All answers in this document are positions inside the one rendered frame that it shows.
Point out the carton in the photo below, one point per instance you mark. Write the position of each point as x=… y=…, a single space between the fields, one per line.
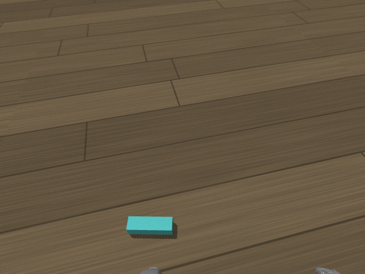
x=150 y=225

